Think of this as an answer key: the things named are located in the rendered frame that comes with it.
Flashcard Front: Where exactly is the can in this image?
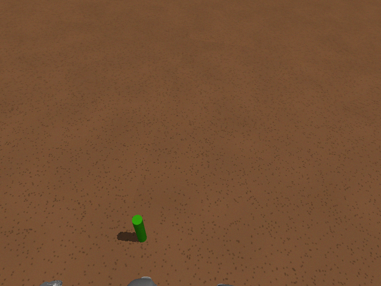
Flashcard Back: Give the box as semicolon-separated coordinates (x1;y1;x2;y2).
132;215;147;242

